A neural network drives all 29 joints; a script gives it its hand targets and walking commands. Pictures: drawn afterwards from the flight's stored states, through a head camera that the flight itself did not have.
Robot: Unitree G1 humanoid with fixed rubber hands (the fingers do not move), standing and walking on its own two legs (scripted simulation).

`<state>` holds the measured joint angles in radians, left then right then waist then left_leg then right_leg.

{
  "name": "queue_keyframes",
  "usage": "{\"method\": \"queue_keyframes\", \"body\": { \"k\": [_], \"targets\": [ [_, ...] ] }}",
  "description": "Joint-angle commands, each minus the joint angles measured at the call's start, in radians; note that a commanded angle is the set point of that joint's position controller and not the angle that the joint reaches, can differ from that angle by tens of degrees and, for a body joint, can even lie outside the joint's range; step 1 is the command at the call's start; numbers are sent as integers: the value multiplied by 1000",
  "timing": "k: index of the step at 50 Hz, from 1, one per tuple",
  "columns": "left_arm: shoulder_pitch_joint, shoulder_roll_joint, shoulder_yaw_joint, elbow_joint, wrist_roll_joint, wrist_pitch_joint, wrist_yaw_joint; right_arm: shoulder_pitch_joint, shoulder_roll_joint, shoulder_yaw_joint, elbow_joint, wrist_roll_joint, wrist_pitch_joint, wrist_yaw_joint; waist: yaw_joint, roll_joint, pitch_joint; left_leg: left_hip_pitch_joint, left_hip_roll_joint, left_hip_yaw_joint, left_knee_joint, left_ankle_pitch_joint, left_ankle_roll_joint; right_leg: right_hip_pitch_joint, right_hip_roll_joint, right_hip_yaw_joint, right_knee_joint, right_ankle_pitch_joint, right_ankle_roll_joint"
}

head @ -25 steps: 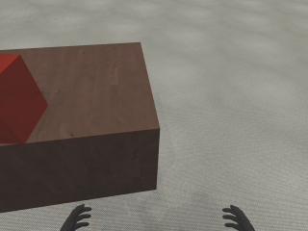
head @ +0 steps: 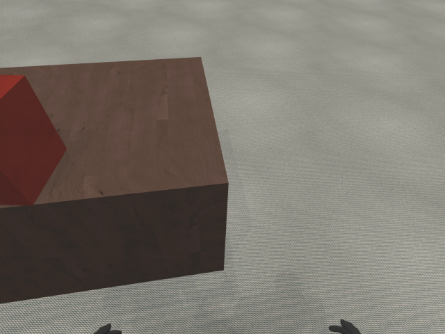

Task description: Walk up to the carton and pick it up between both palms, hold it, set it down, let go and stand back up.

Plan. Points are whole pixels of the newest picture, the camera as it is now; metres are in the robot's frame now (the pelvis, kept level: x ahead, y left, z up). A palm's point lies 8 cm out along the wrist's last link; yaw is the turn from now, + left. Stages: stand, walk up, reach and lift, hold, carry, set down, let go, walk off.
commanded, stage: stand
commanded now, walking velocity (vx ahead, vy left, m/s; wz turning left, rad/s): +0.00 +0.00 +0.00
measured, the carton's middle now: out of the picture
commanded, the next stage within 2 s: none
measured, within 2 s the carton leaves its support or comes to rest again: neither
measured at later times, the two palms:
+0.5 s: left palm out of the picture +0.11 +0.24 -0.09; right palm out of the picture +0.10 -0.24 -0.10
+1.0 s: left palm out of the picture +0.07 +0.24 -0.10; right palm out of the picture +0.08 -0.24 -0.10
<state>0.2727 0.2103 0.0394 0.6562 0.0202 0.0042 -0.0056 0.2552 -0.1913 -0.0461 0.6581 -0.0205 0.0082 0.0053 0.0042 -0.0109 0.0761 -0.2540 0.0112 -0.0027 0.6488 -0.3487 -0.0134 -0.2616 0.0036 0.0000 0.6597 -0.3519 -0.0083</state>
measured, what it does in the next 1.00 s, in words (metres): stands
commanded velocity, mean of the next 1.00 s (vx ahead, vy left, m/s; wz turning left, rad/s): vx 0.00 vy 0.00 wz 0.00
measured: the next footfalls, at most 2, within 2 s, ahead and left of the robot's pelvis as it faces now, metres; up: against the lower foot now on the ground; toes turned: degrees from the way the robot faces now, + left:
none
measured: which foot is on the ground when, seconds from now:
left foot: down 0.00-1.00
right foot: down 0.00-1.00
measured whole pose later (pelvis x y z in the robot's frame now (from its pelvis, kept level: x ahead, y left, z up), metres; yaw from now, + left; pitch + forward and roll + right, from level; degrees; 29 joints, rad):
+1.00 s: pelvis -0.01 +0.00 +0.01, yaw +0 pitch -3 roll +0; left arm 0.30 0.22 0.02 0.72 0.01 0.00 0.00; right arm 0.29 -0.21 -0.03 0.71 -0.01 0.00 0.00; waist 0.01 -0.01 0.06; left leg -0.24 0.01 0.00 0.59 -0.30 -0.01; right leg -0.25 0.01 0.00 0.60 -0.30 -0.01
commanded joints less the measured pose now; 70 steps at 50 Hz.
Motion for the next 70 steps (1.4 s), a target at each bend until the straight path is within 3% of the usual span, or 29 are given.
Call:
{"method": "queue_keyframes", "body": {
  "k": [1,5,20,22,29,32,38,42,44,47,50,54,60,62,70],
  "targets": [
    [-25,126,34,-121,-7,-33,8,-29,-139,-34,-121,4,-28,-9,-5,28,-65,13,56,-65,-106,205,38,-24,-91,106,-161,218,-31],
    [-34,136,35,-125,-7,-33,9,-13,-137,-30,-115,2,-28,-10,-10,-1,-86,37,59,-70,-106,208,36,-26,-92,103,-168,211,-36],
    [-18,135,30,-106,-10,-31,6,-5,-152,-28,-96,7,-34,-6,-1,9,-88,2,72,-89,-143,208,42,22,-88,95,-153,228,-31],
    [-23,135,30,-104,-8,-30,6,-3,-152,-28,-89,10,-36,-6,2,26,-85,-2,75,-96,-159,199,43,26,-88,95,-153,210,-29],
    [-21,147,28,-90,-9,-33,6,18,-151,-25,-71,8,-34,-4,-7,-12,-76,5,72,-84,-166,132,39,12,-91,103,-178,152,-31],
    [-2,138,26,-82,-10,-30,5,2,-153,-25,-77,8,-34,-6,3,16,-29,-15,73,-88,-185,85,46,-24,-90,110,-194,102,-30],
    [15,148,25,-63,-11,-34,7,18,-156,-17,-60,8,-32,-8,1,-3,-24,-17,66,-76,-171,98,40,-30,-98,125,-223,116,-30],
    [18,149,25,-55,-7,-36,8,36,-157,-18,-56,7,-36,-9,-6,15,-79,24,75,-84,-177,141,41,0,-90,107,-197,149,-31],
    [26,135,23,-45,-9,-35,8,26,-159,-21,-57,11,-37,-9,6,33,-70,-4,84,-102,-197,143,50,7,-81,92,-186,157,-28],
    [25,147,22,-38,-9,-36,10,42,-162,-20,-50,8,-33,-11,1,1,-55,2,73,-95,-177,171,42,12,-90,102,-194,175,-29],
    [22,148,21,-30,-11,-34,11,36,-159,-18,-43,11,-32,-12,1,20,-47,6,74,-93,-182,158,42,-3,-88,109,-201,167,-29],
    [28,148,19,-24,-14,-29,11,51,-163,-17,-43,13,-33,-13,-1,-7,-45,-13,75,-100,-195,128,39,11,-89,103,-206,141,-30],
    [32,144,15,-15,-14,-29,11,48,-169,-16,-33,12,-32,-12,4,32,-34,-21,76,-93,-209,117,44,3,-88,98,-216,143,-25],
    [39,150,12,-13,-12,-31,13,50,-165,-14,-32,11,-32,-12,3,-3,-53,11,76,-90,-195,130,40,-2,-88,100,-216,142,-24],
    [38,156,12,-1,-15,-29,14,64,-167,-8,-9,15,-32,-15,-5,4,-41,-2,78,-94,-211,123,38,-6,-90,110,-226,138,-27]
  ]
}}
